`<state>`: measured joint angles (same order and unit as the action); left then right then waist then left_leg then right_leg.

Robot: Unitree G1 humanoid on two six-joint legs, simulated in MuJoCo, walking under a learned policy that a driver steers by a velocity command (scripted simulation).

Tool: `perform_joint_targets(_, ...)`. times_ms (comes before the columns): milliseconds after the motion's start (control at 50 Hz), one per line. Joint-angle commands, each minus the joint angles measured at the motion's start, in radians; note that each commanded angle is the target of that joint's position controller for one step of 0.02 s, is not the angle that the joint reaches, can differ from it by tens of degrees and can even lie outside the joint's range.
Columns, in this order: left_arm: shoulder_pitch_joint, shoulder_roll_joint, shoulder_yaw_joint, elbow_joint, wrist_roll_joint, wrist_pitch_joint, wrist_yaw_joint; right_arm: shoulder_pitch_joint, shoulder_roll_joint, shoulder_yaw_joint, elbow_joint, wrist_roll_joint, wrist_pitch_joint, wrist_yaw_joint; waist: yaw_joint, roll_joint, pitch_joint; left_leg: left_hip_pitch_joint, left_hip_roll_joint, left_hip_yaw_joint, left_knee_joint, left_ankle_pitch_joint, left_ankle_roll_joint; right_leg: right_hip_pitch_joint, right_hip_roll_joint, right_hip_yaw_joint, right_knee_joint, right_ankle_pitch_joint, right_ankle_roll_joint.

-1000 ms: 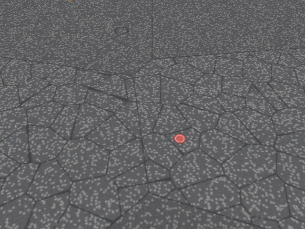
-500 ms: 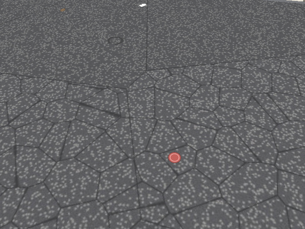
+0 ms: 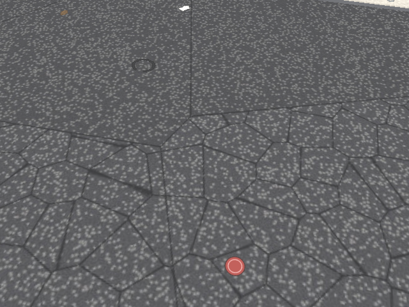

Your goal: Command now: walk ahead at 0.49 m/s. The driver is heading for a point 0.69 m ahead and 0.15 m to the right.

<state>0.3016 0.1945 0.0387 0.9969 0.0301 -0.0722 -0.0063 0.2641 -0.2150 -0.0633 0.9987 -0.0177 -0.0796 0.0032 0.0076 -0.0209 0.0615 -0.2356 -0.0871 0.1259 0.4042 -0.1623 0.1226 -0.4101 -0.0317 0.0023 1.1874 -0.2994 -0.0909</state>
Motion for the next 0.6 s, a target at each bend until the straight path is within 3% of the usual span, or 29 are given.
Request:
perform_joint_targets(20,0.097,0.022,0.009,-0.02,0.011,0.023,-0.016,0.091,-0.05,0.002,0.001,0.005,-0.033,-0.005,0.037,0.045,-0.005,0.038,0.292,-0.294,-0.279,0.116,0.114,-0.095,-0.064,0.02,-0.051,0.041,0.019)
perform_joint_targets(60,-0.001,0.038,0.011,-0.055,0.011,0.032,-0.021,0.124,-0.075,0.0,0.009,0.004,-0.035,-0.005,0.026,0.055,0.022,0.055,0.277,-0.255,-0.306,0.126,0.107,-0.178,-0.081,-0.005,-0.121,0.113,0.038)
perform_joint_targets(160,-0.225,0.035,0.004,-0.129,-0.005,0.03,-0.026,0.215,-0.067,0.011,0.027,0.007,-0.032,-0.003,-0.031,0.068,0.047,0.13,0.236,-0.175,-0.3,0.305,0.061,-0.234,-0.067,-0.061,-0.392,0.288,0.064)
perform_joint_targets(220,-0.316,0.031,-0.003,-0.157,-0.01,0.028,-0.025,0.276,-0.067,0.015,0.048,0.006,-0.032,-0.01,-0.062,0.081,0.047,0.219,0.246,-0.161,-0.279,0.382,0.054,-0.227,-0.04,-0.087,-0.508,0.326,0.052)
perform_joint_targets(280,-0.372,0.043,-0.001,-0.183,-0.009,0.02,-0.022,0.306,-0.075,0.016,0.064,-0.006,-0.027,-0.019,-0.071,0.091,0.057,0.33,0.283,-0.163,-0.232,0.47,0.069,-0.237,-0.021,-0.09,-0.578,0.277,0.025)
perform_joint_targets(340,-0.295,0.067,0.012,-0.171,-0.007,0.007,-0.013,0.268,-0.098,0.01,0.066,-0.012,-0.024,-0.029,-0.013,0.102,0.018,0.376,0.304,-0.141,-0.099,0.761,0.053,-0.092,0.034,-0.108,-0.64,0.156,-0.023)
perform_joint_targets(360,-0.189,0.084,0.023,-0.138,-0.006,0.001,-0.006,0.256,-0.109,0.007,0.067,-0.012,-0.022,-0.029,0.031,0.105,-0.036,0.375,0.295,-0.132,0.02,0.861,0.042,0.027,0.067,-0.117,-0.667,0.132,-0.043)
perform_joint_targets(380,-0.018,0.106,0.037,-0.08,0.001,-0.008,0.003,0.233,-0.112,0.007,0.063,-0.006,-0.018,-0.027,0.104,0.082,-0.12,0.309,0.262,-0.1,0.208,0.819,0.024,0.234,0.075,-0.117,-0.732,0.183,-0.068)
perform_joint_targets(400,0.157,0.178,0.06,-0.041,0.027,-0.016,0.014,0.226,-0.083,0.017,0.033,0.005,-0.02,-0.023,0.162,0.017,-0.238,0.101,0.221,-0.075,0.483,0.51,0.008,0.503,-0.107,0.076,-0.735,0.112,-0.118)
perform_joint_targets(420,0.212,0.269,0.085,-0.035,0.037,-0.011,0.01,0.349,0.017,0.032,0.02,0.048,-0.018,-0.01,0.108,-0.217,-0.359,-0.267,0.02,-0.033,0.879,-0.251,-0.039,0.762,-0.406,0.591,-0.831,0.066,-0.273)
perform_joint_targets(440,0.13,0.22,0.077,-0.042,-0.004,0.004,-0.001,0.28,-0.082,0.005,0.026,0.02,-0.014,-0.013,0.09,-0.064,-0.313,-0.355,0.047,-0.181,0.958,-0.308,-0.022,0.687,-0.364,0.653,-0.907,0.015,-0.252)
perform_joint_targets(460,0.019,0.168,0.06,-0.058,-0.015,0.003,-0.004,0.188,-0.081,0.001,-0.008,0.013,-0.017,-0.01,0.05,-0.04,-0.155,-0.397,0.096,-0.183,0.93,-0.219,-0.018,0.539,-0.334,0.481,-0.928,0.03,-0.216)
perform_joint_targets(480,-0.029,0.111,0.046,-0.061,-0.011,-0.006,-0.007,0.138,-0.065,0.004,-0.018,0.009,-0.021,-0.008,0.03,0.01,-0.081,-0.374,0.129,-0.18,0.877,-0.159,-0.02,0.421,-0.291,0.379,-0.964,0.134,-0.187)
perform_joint_targets(520,-0.032,0.047,0.025,-0.033,-0.013,-0.018,0.001,0.143,-0.031,0.004,-0.015,-0.016,0.001,0.002,-0.026,-0.013,-0.037,-0.287,0.166,-0.172,0.781,-0.12,-0.034,0.287,-0.209,0.229,-1.003,0.244,-0.127)
perform_joint_targets(540,-0.003,0.044,0.022,-0.018,-0.013,-0.026,0.003,0.153,-0.015,0.004,-0.012,-0.02,0.013,0.008,-0.035,-0.024,-0.039,-0.261,0.166,-0.163,0.757,-0.114,-0.043,0.268,-0.196,0.197,-1.012,0.29,-0.121)
perform_joint_targets(600,0.064,0.089,0.027,0.01,-0.018,-0.04,0.007,0.085,-0.012,0.003,-0.038,-0.024,0.034,0.02,-0.045,-0.027,-0.013,-0.321,0.179,-0.131,0.69,-0.061,-0.068,0.262,-0.173,0.13,-1.044,0.359,-0.123)
